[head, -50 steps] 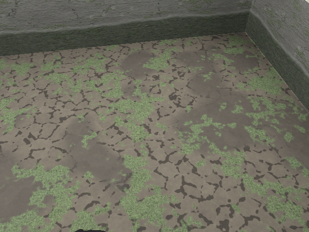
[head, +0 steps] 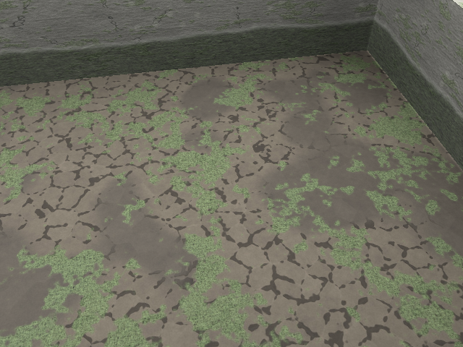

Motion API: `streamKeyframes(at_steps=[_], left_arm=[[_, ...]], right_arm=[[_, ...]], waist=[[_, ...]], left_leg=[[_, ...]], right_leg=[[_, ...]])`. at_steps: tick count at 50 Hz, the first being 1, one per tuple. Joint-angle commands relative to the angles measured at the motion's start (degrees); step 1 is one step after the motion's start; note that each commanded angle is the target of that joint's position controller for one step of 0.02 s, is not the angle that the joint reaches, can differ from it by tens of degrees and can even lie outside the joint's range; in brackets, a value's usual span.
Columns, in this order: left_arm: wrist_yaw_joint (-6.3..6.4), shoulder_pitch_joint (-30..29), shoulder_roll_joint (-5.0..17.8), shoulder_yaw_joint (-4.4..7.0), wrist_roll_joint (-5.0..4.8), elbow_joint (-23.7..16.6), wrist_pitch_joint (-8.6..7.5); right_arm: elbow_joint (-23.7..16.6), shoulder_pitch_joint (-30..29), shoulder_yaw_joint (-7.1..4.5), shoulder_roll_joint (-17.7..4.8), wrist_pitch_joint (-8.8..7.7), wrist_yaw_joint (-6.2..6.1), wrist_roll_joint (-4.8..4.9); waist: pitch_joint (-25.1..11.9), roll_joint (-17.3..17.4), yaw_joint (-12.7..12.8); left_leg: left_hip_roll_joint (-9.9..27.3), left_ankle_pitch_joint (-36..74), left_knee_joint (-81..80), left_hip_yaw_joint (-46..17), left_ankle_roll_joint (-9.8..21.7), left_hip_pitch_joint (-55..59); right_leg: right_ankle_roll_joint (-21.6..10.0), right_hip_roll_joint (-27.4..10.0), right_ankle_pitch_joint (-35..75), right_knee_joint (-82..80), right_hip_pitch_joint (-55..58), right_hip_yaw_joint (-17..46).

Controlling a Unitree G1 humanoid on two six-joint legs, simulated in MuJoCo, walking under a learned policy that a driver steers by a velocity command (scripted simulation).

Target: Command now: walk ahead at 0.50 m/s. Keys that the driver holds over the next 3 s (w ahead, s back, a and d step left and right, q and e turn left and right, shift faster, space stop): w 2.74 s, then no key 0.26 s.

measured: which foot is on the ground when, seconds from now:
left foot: down 0.00-1.00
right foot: down 0.00-1.00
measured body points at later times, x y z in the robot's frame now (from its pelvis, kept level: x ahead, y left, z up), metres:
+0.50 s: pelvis +0.00 +0.00 +0.00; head -0.01 +0.00 +0.45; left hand +0.19 +0.20 -0.08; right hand +0.19 -0.19 -0.08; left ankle -0.05 +0.12 -0.72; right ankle +0.00 -0.08 -0.72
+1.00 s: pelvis +0.00 +0.00 +0.00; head -0.01 +0.00 +0.45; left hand +0.19 +0.20 -0.08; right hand +0.19 -0.19 -0.08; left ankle -0.05 +0.12 -0.72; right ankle +0.00 -0.08 -0.72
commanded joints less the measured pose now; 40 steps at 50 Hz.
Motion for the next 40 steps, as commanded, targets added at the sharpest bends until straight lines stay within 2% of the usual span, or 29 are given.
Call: streamKeyframes(at_steps=[1,2,3,5,6,7,9,10,11,14,15,16,17,19,20,21,22,25,26,27,28,31,32,33,34,37,38,39,40], left_arm=[[-0.52,-7.8,3.6,0.98,0.22,-6.7,-0.88],[-0.75,-5.9,3.2,0.99,0.95,-6.1,-1.12],[0.04,-2.4,3.5,1.02,0.33,-4.6,-1.25],[0.32,-5.3,3.8,1.11,-0.19,-5.4,-0.98],[-0.49,-7.9,3.5,1.01,0.27,-6.6,-1.03],[0.13,-3.4,3.5,1.03,0.19,-5.1,-1.01],[-0.52,-7.5,3.6,1.01,0.41,-6.6,-1.02],[-0.72,-5.8,3.2,1.03,1.02,-6.0,-1.28],[0.08,-2.4,3.5,1.05,0.29,-4.6,-1.30],[0.34,-5.5,3.8,1.10,-0.22,-5.5,-0.80],[-0.49,-7.7,3.6,0.99,0.22,-6.7,-0.86],[-0.73,-5.8,3.2,1.00,0.96,-6.1,-1.11],[0.07,-2.3,3.4,1.02,0.35,-4.6,-1.25],[0.35,-5.2,3.8,1.12,-0.18,-5.4,-0.98],[-0.46,-7.8,3.5,1.02,0.27,-6.6,-1.04],[-0.69,-5.9,3.2,1.02,0.89,-6.1,-1.16],[0.07,-2.5,3.4,1.01,0.28,-4.7,-1.20],[0.34,-5.4,3.8,1.10,-0.20,-5.5,-0.82],[-0.48,-7.7,3.6,0.99,0.23,-6.7,-0.89],[-0.71,-5.8,3.2,1.00,0.97,-6.1,-1.13],[0.07,-2.3,3.4,1.02,0.35,-4.6,-1.27],[0.35,-5.4,3.8,1.11,-0.19,-5.6,-0.85],[-0.47,-7.6,3.6,1.00,0.24,-6.7,-0.91],[-0.71,-5.7,3.2,1.01,0.99,-6.1,-1.13],[0.08,-2.2,3.4,1.02,0.37,-4.6,-1.27],[0.37,-5.3,3.8,1.12,-0.17,-5.5,-0.85],[-0.45,-7.6,3.6,1.01,0.26,-6.7,-0.91],[-0.68,-5.7,3.2,1.02,0.99,-6.1,-1.13],[0.10,-2.2,3.4,1.03,0.38,-4.6,-1.26]], right_arm=[[-6.5,-7.1,-0.92,-4.1,-0.51,-0.02,0.12],[-6.1,-6.0,-1.25,-4.6,-0.35,-0.01,-0.07],[-4.7,-2.7,-1.29,-4.0,-0.96,-0.18,-0.01],[-5.0,-4.1,-0.84,-3.2,-1.15,-0.13,-0.01],[-6.5,-7.0,-0.92,-4.0,-0.56,-0.06,0.11],[-4.8,-3.5,-1.23,-4.0,-0.95,-0.18,0.00],[-6.5,-6.7,-0.86,-3.9,-0.48,-0.05,0.04],[-6.0,-5.9,-1.27,-4.6,-0.40,-0.05,-0.10],[-4.7,-2.8,-1.34,-4.1,-0.97,-0.23,0.02],[-5.1,-4.4,-0.87,-3.3,-1.10,-0.09,-0.02],[-6.5,-7.1,-0.90,-4.1,-0.47,-0.02,0.12],[-6.1,-6.0,-1.23,-4.6,-0.32,-0.01,-0.07],[-4.7,-2.7,-1.28,-4.0,-0.93,-0.19,-0.02],[-5.0,-4.1,-0.84,-3.2,-1.13,-0.13,-0.02],[-6.5,-7.0,-0.92,-4.0,-0.54,-0.07,0.11],[-6.1,-6.2,-1.29,-4.6,-0.32,-0.06,-0.04],[-4.7,-2.9,-1.26,-3.9,-0.85,-0.19,0.01],[-5.1,-4.4,-0.86,-3.3,-1.10,-0.08,-0.02],[-6.5,-7.1,-0.90,-4.1,-0.48,-0.03,0.11],[-6.1,-6.0,-1.23,-4.6,-0.33,-0.02,-0.07],[-4.7,-2.7,-1.27,-4.0,-0.94,-0.19,-0.01],[-5.0,-4.4,-0.86,-3.3,-1.13,-0.10,0.00],[-6.5,-7.1,-0.89,-4.1,-0.49,-0.04,0.13],[-6.1,-6.0,-1.22,-4.6,-0.33,-0.03,-0.06],[-4.7,-2.7,-1.26,-4.0,-0.93,-0.20,0.00],[-5.0,-4.4,-0.86,-3.3,-1.13,-0.11,0.00],[-6.5,-7.0,-0.89,-4.1,-0.48,-0.05,0.13],[-6.1,-6.0,-1.22,-4.6,-0.32,-0.04,-0.06],[-4.6,-2.6,-1.26,-4.0,-0.93,-0.21,-0.01]], waist=[[0.9,-0.1,0.6],[-2.7,0.5,1.1],[-7.8,0.5,0.0],[-2.9,-0.6,-0.4],[0.4,0.0,0.6],[-5.7,0.5,0.0],[0.1,-0.3,0.6],[-3.4,0.5,1.0],[-8.0,0.6,0.0],[-2.0,-0.6,-0.4],[0.9,-0.1,0.6],[-2.7,0.5,1.1],[-7.9,0.5,0.0],[-2.9,-0.6,-0.4],[0.3,0.0,0.6],[-2.8,0.6,1.1],[-7.5,0.5,-0.1],[-2.0,-0.6,-0.4],[0.8,-0.1,0.6],[-2.7,0.5,1.1],[-7.8,0.6,0.0],[-2.0,-0.4,-0.4],[0.9,0.0,0.6],[-2.7,0.5,1.1],[-7.9,0.6,0.0],[-2.0,-0.4,-0.4],[0.9,-0.1,0.6],[-2.7,0.5,1.1],[-7.9,0.6,0.0]], left_leg=[[2.2,20.9,-4.1,-3.1,0.9,-2.0],[2.7,22.9,-3.5,-3.6,1.1,-0.5],[1.5,12.3,-3.9,-2.3,1.0,2.7],[1.2,10.1,-4.9,-2.2,1.0,0.4],[2.3,21.1,-4.2,-3.3,1.0,-1.8],[1.3,11.7,-4.1,-2.4,1.1,1.6],[2.4,21.5,-4.1,-3.3,1.0,-1.7],[2.7,23.2,-3.5,-3.7,1.2,-0.3],[1.4,12.2,-3.7,-2.2,1.0,2.7],[1.0,10.0,-4.7,-2.2,1.1,-0.1],[2.1,21.0,-4.0,-3.2,0.9,-2.1],[2.6,23.0,-3.4,-3.7,1.1,-0.6],[1.4,12.4,-3.8,-2.4,1.0,2.6],[1.1,10.2,-4.8,-2.2,1.0,0.3],[2.2,21.1,-4.1,-3.3,1.0,-1.9],[2.5,22.7,-3.4,-3.6,1.1,-0.7],[1.3,12.1,-3.7,-2.3,1.0,2.3],[0.9,9.9,-4.7,-2.2,1.1,-0.1],[2.1,20.9,-4.0,-3.3,0.9,-2.2],[2.6,22.9,-3.4,-3.8,1.1,-0.7],[1.4,12.3,-3.8,-2.4,1.1,2.5],[1.0,10.1,-4.7,-2.3,1.1,-0.2],[2.1,21.1,-4.0,-3.4,1.0,-2.2],[2.6,23.1,-3.4,-3.8,1.2,-0.8],[1.4,12.5,-3.8,-2.5,1.1,2.5],[1.0,10.3,-4.7,-2.4,1.1,-0.2],[2.1,21.3,-4.0,-3.4,1.0,-2.3],[2.6,23.3,-3.4,-3.9,1.2,-0.8],[1.4,12.7,-3.7,-2.5,1.1,2.5]], right_leg=[[-0.8,-4.6,20.7,-5.9,-1.9,4.2],[-0.8,-4.4,22.0,-5.0,-0.3,3.7],[-0.8,-4.5,12.5,-7.4,1.9,5.4],[-1.0,-4.7,10.6,-8.6,0.0,6.3],[-0.8,-4.6,21.0,-5.7,-1.4,4.2],[-0.9,-4.6,12.1,-7.8,1.1,5.7],[-0.7,-4.5,20.9,-5.6,-1.5,4.0],[-0.8,-4.5,22.4,-4.8,0.3,3.6],[-0.8,-4.5,12.9,-7.3,2.1,5.3],[-1.0,-4.8,10.6,-8.8,-0.4,6.4],[-0.8,-4.6,20.8,-5.7,-1.9,4.1],[-0.8,-4.5,22.1,-4.9,-0.3,3.6],[-0.8,-4.5,12.6,-7.3,2.0,5.3],[-1.0,-4.7,10.6,-8.6,0.0,6.2],[-0.8,-4.7,21.0,-5.5,-1.4,4.1],[-0.7,-4.6,22.3,-4.8,-0.1,3.6],[-0.8,-4.6,12.6,-7.3,1.7,5.3],[-1.0,-4.9,10.4,-8.8,-0.5,6.4],[-0.8,-4.7,20.6,-5.7,-1.9,4.0],[-0.7,-4.5,22.0,-4.8,-0.3,3.5],[-0.8,-4.5,12.4,-7.2,1.9,5.2],[-1.0,-4.8,10.3,-8.7,-0.4,6.2],[-0.7,-4.7,20.6,-5.6,-1.9,3.9],[-0.7,-4.5,22.0,-4.7,-0.3,3.4],[-0.8,-4.5,12.5,-7.1,2.0,5.1],[-1.0,-4.8,10.5,-8.6,-0.4,6.1],[-0.7,-4.7,20.8,-5.5,-1.8,3.9],[-0.7,-4.5,22.1,-4.7,-0.2,3.4],[-0.8,-4.5,12.6,-7.0,2.1,5.0]])
Next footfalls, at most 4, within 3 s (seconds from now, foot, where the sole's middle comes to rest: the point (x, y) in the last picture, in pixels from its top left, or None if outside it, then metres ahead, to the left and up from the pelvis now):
none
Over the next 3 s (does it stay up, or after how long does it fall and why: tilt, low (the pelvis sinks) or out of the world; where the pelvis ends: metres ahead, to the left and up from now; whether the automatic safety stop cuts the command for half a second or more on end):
stays up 0.00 0.00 0.02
